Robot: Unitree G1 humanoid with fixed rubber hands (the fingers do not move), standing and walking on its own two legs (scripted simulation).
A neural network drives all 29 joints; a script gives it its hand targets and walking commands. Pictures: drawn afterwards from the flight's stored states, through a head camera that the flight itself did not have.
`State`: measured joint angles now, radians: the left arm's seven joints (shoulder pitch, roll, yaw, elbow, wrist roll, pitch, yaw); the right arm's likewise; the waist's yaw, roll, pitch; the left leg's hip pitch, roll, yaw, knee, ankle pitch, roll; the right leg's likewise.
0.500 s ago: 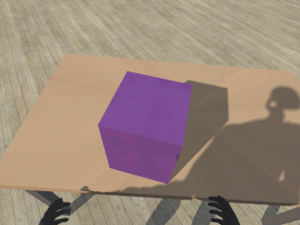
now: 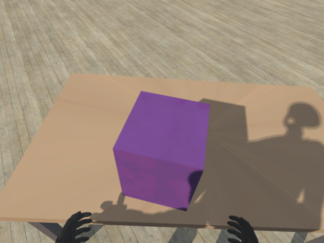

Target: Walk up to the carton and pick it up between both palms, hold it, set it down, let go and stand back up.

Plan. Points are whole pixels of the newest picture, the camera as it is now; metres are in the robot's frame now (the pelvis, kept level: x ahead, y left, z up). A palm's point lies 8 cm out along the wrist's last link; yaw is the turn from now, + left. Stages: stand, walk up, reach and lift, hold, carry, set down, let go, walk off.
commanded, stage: reach and lift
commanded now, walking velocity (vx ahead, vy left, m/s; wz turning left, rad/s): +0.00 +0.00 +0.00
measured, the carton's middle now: (164, 152) +0.38 +0.00 -0.01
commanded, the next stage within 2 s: none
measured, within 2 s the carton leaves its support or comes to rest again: neither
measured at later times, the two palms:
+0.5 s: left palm out of the picture +0.12 +0.22 -0.05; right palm out of the picture +0.13 -0.19 -0.05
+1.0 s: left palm (71, 224) +0.18 +0.21 -0.01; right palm (246, 230) +0.18 -0.18 -0.01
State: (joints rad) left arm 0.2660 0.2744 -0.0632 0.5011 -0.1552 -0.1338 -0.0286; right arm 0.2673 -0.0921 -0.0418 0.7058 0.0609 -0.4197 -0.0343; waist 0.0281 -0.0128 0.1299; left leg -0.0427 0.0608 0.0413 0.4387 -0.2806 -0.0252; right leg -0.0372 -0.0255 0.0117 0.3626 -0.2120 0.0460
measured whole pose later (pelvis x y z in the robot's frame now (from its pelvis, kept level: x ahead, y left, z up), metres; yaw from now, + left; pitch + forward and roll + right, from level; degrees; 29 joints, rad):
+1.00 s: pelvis +0.01 +0.01 +0.00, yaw +1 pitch -6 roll -1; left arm 0.31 0.28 -0.18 0.19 -0.28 -0.13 0.03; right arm 0.40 -0.04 -0.02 0.16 0.12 -0.14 -0.12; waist 0.03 0.01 0.08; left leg -0.04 0.03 0.03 0.43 -0.29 -0.01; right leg -0.03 -0.04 0.03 0.36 -0.23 0.06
